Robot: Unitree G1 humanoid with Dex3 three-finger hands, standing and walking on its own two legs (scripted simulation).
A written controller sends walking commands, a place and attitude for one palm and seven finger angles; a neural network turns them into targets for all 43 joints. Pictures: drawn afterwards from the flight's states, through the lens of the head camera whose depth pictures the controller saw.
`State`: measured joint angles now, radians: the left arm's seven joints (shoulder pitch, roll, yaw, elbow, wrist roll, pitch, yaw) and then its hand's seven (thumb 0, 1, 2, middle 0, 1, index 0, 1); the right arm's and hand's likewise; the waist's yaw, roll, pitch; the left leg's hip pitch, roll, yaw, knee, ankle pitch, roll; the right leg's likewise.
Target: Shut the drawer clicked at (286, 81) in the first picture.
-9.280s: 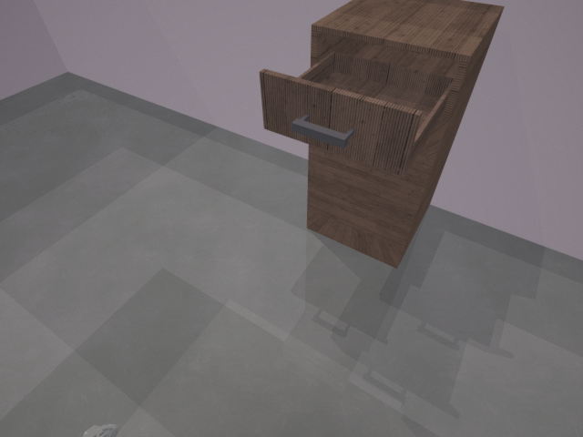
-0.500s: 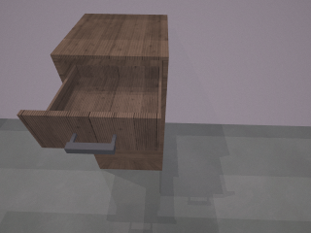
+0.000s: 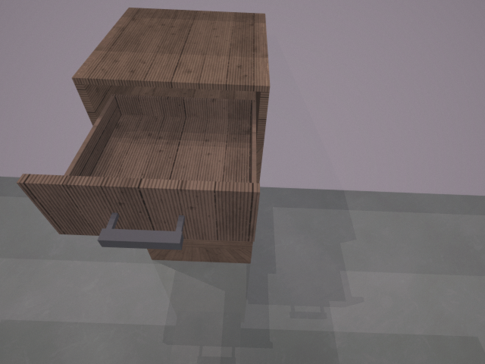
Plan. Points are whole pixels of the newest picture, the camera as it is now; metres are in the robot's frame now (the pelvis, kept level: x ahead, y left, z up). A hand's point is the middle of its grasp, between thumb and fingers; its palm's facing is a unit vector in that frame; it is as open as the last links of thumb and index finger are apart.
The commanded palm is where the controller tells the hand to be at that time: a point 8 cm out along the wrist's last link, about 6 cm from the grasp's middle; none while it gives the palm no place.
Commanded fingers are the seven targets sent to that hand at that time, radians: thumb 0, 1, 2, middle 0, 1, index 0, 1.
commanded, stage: come to a stop and stand still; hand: left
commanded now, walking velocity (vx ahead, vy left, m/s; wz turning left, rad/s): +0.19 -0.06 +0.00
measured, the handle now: (144, 229) +0.33 +0.20 +0.02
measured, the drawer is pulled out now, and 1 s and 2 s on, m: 0.30 0.30 0.30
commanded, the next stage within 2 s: look again from close up in 1.10 s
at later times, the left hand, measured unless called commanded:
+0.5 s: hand out of the picture +0.06 +0.16 -0.17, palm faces +0.05 -0.96 -0.27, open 7.3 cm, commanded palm none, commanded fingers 0.00 0.90 0.90 -0.20 -0.30 -0.20 -0.30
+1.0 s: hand out of the picture -0.05 +0.15 -0.17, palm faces +0.05 -0.99 -0.15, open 7.4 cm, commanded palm none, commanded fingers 0.00 0.90 0.90 -0.20 -0.30 -0.20 -0.30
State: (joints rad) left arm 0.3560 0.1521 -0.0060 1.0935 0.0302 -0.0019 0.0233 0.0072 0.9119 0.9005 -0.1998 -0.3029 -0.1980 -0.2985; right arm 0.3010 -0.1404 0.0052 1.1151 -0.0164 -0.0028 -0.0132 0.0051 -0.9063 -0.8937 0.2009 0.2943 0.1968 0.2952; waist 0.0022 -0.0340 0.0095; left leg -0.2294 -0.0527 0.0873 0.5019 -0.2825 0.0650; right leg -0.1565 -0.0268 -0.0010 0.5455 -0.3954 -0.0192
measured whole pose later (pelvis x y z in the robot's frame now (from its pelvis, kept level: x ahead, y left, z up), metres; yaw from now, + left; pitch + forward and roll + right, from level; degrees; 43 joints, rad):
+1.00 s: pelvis -0.02 -0.01 +0.01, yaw +1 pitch +0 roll +0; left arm 0.36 0.14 0.00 1.07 0.02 0.01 0.03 0.01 0.91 0.90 -0.20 -0.30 -0.20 -0.30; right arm 0.23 -0.16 0.00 1.06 -0.01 0.02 -0.02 0.00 -0.93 -0.89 0.20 0.29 0.20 0.30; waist 0.02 -0.03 0.04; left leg -0.27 -0.01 0.04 0.42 -0.15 0.03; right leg -0.15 -0.01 -0.05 0.45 -0.29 -0.01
